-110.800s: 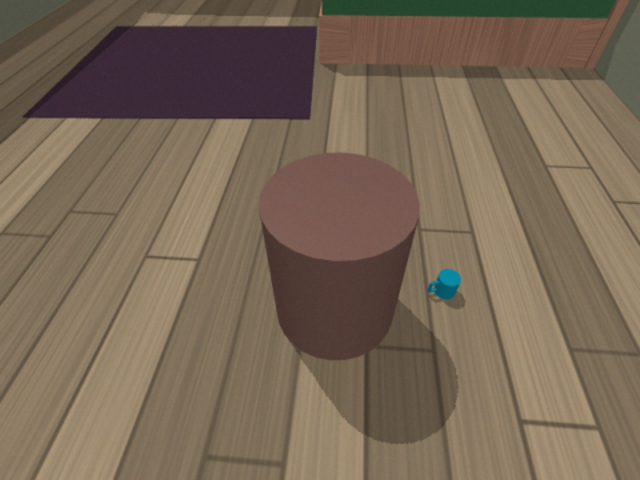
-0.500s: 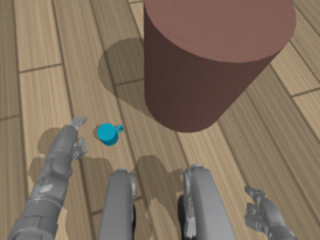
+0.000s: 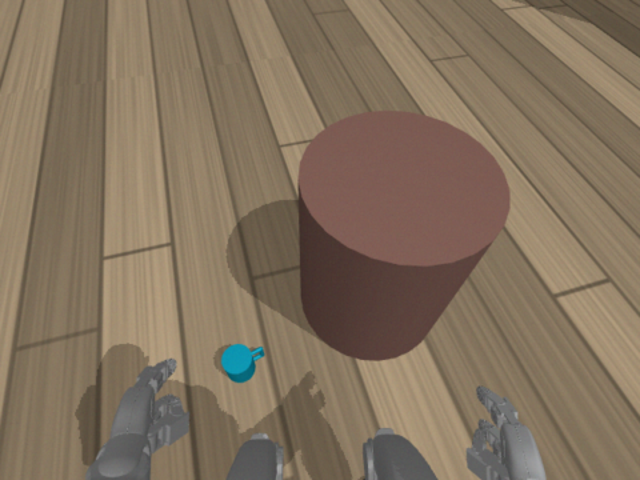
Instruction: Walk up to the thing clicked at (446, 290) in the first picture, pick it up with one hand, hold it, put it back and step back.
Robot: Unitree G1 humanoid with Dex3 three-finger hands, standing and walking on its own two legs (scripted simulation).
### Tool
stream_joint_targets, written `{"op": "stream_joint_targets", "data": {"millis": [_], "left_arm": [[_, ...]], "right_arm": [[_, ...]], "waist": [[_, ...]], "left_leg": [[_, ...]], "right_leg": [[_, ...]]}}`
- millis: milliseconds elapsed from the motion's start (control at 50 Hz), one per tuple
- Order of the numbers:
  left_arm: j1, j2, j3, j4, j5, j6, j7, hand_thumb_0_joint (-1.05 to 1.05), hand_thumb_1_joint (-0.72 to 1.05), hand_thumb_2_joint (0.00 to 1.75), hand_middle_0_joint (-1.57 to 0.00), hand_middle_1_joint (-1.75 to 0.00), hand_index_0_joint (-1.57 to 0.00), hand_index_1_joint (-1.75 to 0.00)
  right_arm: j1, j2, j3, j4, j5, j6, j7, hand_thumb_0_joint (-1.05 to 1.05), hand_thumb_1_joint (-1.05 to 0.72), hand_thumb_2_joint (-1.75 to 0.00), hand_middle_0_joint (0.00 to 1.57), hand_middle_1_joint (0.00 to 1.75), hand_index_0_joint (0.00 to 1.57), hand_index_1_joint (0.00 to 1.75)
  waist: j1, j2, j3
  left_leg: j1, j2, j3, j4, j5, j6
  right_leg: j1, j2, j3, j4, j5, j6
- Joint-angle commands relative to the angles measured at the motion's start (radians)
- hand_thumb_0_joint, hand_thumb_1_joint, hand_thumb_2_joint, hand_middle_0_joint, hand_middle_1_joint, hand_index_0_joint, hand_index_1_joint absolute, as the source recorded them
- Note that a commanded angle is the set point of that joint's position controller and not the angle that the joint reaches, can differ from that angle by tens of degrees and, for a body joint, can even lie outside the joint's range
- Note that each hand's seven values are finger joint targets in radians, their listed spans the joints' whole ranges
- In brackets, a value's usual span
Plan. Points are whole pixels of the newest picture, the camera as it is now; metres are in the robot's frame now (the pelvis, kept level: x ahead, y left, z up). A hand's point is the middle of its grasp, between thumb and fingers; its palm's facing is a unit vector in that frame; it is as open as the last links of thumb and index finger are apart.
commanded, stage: home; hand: left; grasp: from above
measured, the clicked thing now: (244, 360) +0.47 +0.19 -0.62
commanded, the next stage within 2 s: none
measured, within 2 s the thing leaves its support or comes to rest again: neither
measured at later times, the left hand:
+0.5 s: hand (150, 447) +0.18 +0.19 +0.00, palm faces +0.08 -0.98 -0.19, open 7.4 cm
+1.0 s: hand (152, 447) +0.18 +0.19 +0.00, palm faces +0.06 -0.98 -0.20, open 7.4 cm
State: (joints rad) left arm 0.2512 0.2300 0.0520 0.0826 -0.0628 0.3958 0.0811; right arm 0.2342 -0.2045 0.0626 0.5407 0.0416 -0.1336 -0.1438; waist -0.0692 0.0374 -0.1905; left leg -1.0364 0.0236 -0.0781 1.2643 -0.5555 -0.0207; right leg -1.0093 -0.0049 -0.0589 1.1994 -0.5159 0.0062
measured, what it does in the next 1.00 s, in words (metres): stands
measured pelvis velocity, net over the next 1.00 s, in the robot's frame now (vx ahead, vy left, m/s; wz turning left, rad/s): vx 0.02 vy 0.01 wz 0.01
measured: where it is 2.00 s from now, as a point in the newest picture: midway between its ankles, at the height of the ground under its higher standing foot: outside the picture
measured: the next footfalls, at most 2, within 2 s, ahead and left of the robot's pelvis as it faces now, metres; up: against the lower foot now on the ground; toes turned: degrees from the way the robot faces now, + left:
none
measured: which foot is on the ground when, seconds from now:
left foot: down 0.00-1.00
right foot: down 0.00-1.00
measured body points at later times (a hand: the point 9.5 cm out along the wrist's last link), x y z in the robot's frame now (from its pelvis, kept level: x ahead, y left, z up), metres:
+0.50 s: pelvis +0.03 +0.01 +0.05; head +0.04 +0.01 +0.50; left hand +0.18 +0.24 +0.02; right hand +0.21 -0.23 +0.00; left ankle +0.03 +0.13 -0.63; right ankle +0.03 -0.13 -0.63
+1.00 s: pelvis +0.02 +0.01 +0.05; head +0.04 +0.01 +0.50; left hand +0.18 +0.24 +0.02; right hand +0.18 -0.24 -0.01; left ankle +0.03 +0.13 -0.63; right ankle +0.03 -0.13 -0.63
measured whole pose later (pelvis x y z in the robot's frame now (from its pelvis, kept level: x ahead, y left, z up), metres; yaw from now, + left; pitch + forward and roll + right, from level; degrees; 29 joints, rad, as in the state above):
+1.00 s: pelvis +0.02 +0.01 +0.05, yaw +1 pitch +10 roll -3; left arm 0.50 0.23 0.03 -0.12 -0.06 0.44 0.02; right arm 0.31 -0.22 0.04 0.54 0.01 -0.23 -0.18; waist -0.04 0.05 -0.17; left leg -0.68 0.02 -0.06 1.01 -0.50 -0.01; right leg -0.65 -0.01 -0.05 0.94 -0.45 0.02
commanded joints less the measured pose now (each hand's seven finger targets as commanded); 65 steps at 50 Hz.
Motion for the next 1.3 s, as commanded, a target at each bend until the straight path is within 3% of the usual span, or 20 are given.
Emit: {"op": "stream_joint_targets", "data": {"millis": [0, 120, 160, 240, 320, 480, 680, 820, 1220, 1280], "left_arm": [[0.075, 0.098, 0.053, -0.259, 0.000, -0.018, 0.004, 0.00, 0.90, 0.90, -0.20, -0.30, -0.20, -0.30], [0.210, 0.084, 0.036, -0.361, 0.000, 0.010, -0.011, 0.00, 0.90, 0.90, -0.20, -0.30, -0.20, -0.30], [0.209, 0.085, 0.035, -0.386, -0.002, 0.013, -0.019, 0.00, 0.90, 0.90, -0.20, -0.30, -0.20, -0.30], [0.251, 0.079, 0.031, -0.401, -0.001, 0.019, -0.039, 0.00, 0.90, 0.90, -0.20, -0.30, -0.20, -0.30], [0.221, 0.085, 0.028, -0.397, 0.004, 0.014, -0.054, 0.00, 0.90, 0.90, -0.20, -0.30, -0.20, -0.30], [0.219, 0.098, 0.037, -0.406, 0.016, 0.002, -0.057, 0.00, 0.90, 0.90, -0.20, -0.30, -0.20, -0.30], [0.221, 0.090, 0.036, -0.382, 0.013, 0.001, -0.054, 0.00, 0.90, 0.90, -0.20, -0.30, -0.20, -0.30], [0.224, 0.099, 0.045, -0.400, 0.012, 0.000, -0.053, 0.00, 0.90, 0.90, -0.20, -0.30, -0.20, -0.30], [0.212, 0.098, 0.037, -0.400, 0.015, 0.002, -0.057, 0.00, 0.90, 0.90, -0.20, -0.30, -0.20, -0.30], [0.225, 0.098, 0.041, -0.408, 0.014, -0.001, -0.056, 0.00, 0.90, 0.90, -0.20, -0.30, -0.20, -0.30]], "right_arm": [[0.003, -0.124, -0.063, -0.161, -0.007, -0.073, -0.034, 0.00, -0.90, -0.90, 0.20, 0.30, 0.20, 0.30], [0.010, -0.117, -0.063, -0.185, -0.014, -0.103, -0.052, 0.00, -0.90, -0.90, 0.20, 0.30, 0.20, 0.30], [0.002, -0.120, -0.064, -0.193, -0.017, -0.111, -0.054, 0.00, -0.90, -0.90, 0.20, 0.30, 0.20, 0.30], [0.004, -0.129, -0.072, -0.193, -0.022, -0.129, -0.055, 0.00, -0.90, -0.90, 0.20, 0.30, 0.20, 0.30], [0.005, -0.139, -0.078, -0.183, -0.028, -0.141, -0.051, 0.00, -0.90, -0.90, 0.20, 0.30, 0.20, 0.30], [-0.004, -0.143, -0.082, -0.169, -0.036, -0.153, -0.046, 0.00, -0.90, -0.90, 0.20, 0.30, 0.20, 0.30], [-0.020, -0.138, -0.076, -0.169, -0.036, -0.153, -0.044, 0.00, -0.90, -0.90, 0.20, 0.30, 0.20, 0.30], [-0.013, -0.136, -0.079, -0.170, -0.036, -0.159, -0.048, 0.00, -0.90, -0.90, 0.20, 0.30, 0.20, 0.30], [-0.019, -0.138, -0.079, -0.168, -0.034, -0.167, -0.050, 0.00, -0.90, -0.90, 0.20, 0.30, 0.20, 0.30], [-0.011, -0.138, -0.083, -0.166, -0.034, -0.167, -0.050, 0.00, -0.90, -0.90, 0.20, 0.30, 0.20, 0.30]], "waist": [[0.007, 0.036, -0.207], [0.017, 0.020, -0.102], [0.015, -0.001, -0.058], [0.017, -0.011, -0.028], [0.006, -0.006, -0.032], [0.020, 0.032, -0.063], [0.031, 0.012, -0.021], [0.033, 0.000, -0.055], [0.028, 0.015, -0.007], [0.030, 0.002, -0.040]], "left_leg": [[0.308, -0.025, 0.031, -0.282, 0.262, 0.034], [0.379, -0.023, 0.022, -0.373, 0.277, 0.033], [0.375, -0.027, 0.028, -0.393, 0.239, 0.039], [0.402, -0.023, 0.029, -0.420, 0.260, 0.036], [0.424, -0.023, 0.025, -0.419, 0.294, 0.034], [0.453, -0.024, 0.022, -0.417, 0.358, 0.024], [0.428, -0.022, 0.025, -0.436, 0.263, 0.030], [0.425, -0.026, 0.033, -0.419, 0.271, 0.033], [0.407, -0.021, 0.034, -0.432, 0.201, 0.033], [0.421, -0.022, 0.035, -0.419, 0.248, 0.032]], "right_leg": [[0.302, 0.020, 0.009, -0.279, 0.240, -0.015], [0.368, 0.028, -0.009, -0.367, 0.245, -0.012], [0.381, 0.026, -0.011, -0.398, 0.212, -0.008], [0.391, 0.030, -0.025, -0.404, 0.218, -0.008], [0.398, 0.029, -0.026, -0.399, 0.247, -0.008], [0.425, 0.025, -0.021, -0.384, 0.296, -0.011], [0.415, 0.027, -0.023, -0.407, 0.219, -0.007], [0.430, 0.023, -0.014, -0.410, 0.232, -0.005], [0.397, 0.025, -0.012, -0.417, 0.171, -0.004], [0.421, 0.023, -0.011, -0.407, 0.211, -0.004]]}}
